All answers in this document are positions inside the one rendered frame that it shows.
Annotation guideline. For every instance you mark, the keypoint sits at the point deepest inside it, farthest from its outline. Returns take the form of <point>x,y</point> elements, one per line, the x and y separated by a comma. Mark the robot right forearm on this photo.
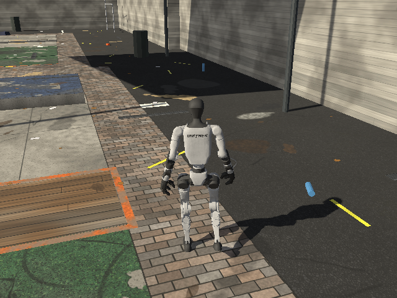
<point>227,163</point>

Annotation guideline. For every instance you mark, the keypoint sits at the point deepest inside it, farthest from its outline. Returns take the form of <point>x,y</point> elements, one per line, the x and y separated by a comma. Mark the robot torso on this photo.
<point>198,145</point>

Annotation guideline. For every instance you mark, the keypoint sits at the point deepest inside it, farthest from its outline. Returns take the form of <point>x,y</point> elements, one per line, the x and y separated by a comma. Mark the robot left hand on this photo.
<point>164,186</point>

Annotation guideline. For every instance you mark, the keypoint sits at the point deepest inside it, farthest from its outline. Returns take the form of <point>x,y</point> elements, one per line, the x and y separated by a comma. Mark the left robot upper arm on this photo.
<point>177,132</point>

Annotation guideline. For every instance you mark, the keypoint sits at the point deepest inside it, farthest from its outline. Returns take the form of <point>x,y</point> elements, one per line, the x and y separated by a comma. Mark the robot left forearm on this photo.
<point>168,168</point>

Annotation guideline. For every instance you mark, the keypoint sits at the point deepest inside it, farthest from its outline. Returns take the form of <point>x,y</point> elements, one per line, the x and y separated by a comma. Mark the robot right hand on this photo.
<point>226,175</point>

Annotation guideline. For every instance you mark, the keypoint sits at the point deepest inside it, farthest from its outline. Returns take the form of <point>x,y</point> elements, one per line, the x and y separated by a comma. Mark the robot right shin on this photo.
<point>215,215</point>

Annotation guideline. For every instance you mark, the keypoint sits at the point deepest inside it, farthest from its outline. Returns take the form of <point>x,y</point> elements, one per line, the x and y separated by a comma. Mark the right robot upper arm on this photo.
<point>220,141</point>

